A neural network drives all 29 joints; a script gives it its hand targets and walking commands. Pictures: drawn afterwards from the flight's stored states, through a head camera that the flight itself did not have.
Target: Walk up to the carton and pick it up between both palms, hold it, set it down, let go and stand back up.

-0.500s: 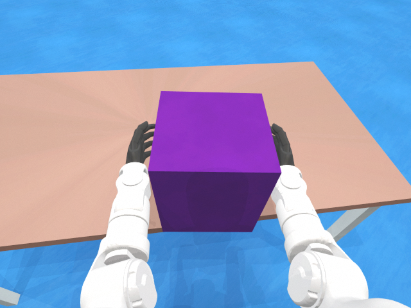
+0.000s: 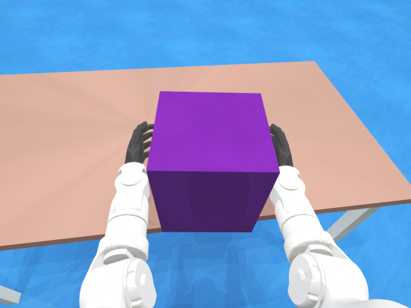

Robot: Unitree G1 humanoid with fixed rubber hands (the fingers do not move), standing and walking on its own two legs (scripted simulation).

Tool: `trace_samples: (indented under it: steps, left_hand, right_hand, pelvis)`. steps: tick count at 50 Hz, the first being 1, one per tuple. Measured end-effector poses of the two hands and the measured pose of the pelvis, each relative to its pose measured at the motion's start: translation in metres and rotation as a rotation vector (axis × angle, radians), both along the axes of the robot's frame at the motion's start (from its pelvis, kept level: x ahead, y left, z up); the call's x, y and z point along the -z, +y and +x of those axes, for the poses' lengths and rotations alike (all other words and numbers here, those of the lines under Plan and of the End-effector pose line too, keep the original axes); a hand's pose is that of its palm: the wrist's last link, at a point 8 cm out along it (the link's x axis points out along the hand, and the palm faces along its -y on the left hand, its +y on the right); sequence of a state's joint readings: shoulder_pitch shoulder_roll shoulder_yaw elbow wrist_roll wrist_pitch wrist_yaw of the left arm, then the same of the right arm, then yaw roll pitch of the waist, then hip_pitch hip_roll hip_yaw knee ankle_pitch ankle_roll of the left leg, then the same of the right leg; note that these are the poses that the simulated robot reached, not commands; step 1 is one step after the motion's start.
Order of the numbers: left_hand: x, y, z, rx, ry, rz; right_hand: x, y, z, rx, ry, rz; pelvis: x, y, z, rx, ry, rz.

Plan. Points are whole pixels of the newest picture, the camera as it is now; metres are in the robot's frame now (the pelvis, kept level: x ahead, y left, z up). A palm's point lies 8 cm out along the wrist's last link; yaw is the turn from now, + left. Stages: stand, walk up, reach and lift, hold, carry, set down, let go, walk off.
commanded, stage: reach and lift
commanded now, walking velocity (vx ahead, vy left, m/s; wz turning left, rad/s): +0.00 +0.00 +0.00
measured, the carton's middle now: (208, 166) +0.38 +0.03 +0.03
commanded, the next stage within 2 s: none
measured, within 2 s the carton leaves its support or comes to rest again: leaves its support in 0.36 s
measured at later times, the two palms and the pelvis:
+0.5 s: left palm (138, 156) +0.36 +0.17 +0.08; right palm (289, 159) +0.37 -0.13 +0.09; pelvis -0.01 +0.00 +0.00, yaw +0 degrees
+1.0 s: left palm (142, 146) +0.37 +0.16 +0.10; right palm (294, 154) +0.37 -0.14 +0.10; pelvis -0.01 +0.00 +0.00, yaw +0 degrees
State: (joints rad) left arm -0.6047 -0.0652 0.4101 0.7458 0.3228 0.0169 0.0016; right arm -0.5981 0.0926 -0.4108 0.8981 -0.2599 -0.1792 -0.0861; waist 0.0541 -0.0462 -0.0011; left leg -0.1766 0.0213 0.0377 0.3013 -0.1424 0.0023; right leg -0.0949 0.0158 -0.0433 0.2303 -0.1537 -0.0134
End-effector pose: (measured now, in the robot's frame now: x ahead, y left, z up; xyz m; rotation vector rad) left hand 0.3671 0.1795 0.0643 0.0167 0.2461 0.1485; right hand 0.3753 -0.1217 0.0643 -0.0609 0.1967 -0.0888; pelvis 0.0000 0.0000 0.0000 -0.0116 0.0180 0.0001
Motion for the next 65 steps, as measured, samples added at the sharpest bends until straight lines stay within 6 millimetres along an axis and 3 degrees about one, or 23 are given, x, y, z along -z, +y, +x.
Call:
trace_samples:
  steps: [15, 29, 43, 48, 57, 65]
  left_hand:
    - [-0.001, -0.001, 0.000, 0.003, -0.015, -0.003]
    - [-0.019, -0.011, -0.007, 0.010, -0.184, -0.030]
    - [-0.010, -0.013, 0.001, 0.021, -0.089, -0.004]
    - [-0.028, -0.016, 0.004, 0.022, -0.107, 0.007]
    - [-0.075, -0.016, 0.000, 0.027, -0.120, 0.026]
    - [-0.093, -0.008, -0.014, 0.026, -0.109, 0.036]
  right_hand:
    - [-0.001, -0.001, -0.001, 0.003, -0.026, -0.017]
    - [-0.027, -0.011, -0.012, 0.006, -0.200, -0.093]
    - [-0.015, -0.013, -0.007, 0.020, -0.106, -0.055]
    - [-0.027, -0.016, -0.005, 0.023, -0.122, -0.021]
    - [-0.065, -0.015, -0.008, 0.021, -0.130, 0.007]
    - [-0.082, -0.008, -0.020, 0.018, -0.119, 0.007]
  pelvis:
    - [0.000, 0.000, 0.000, -0.003, 0.022, -0.002]
    - [-0.001, -0.006, -0.016, 0.005, 0.025, 0.002]
    - [0.000, -0.006, -0.016, 0.010, 0.067, -0.002]
    - [0.000, -0.005, -0.010, -0.001, 0.050, -0.005]
    - [0.001, -0.003, -0.005, -0.021, -0.070, -0.001]
    - [0.002, 0.001, -0.009, -0.035, -0.145, 0.000]
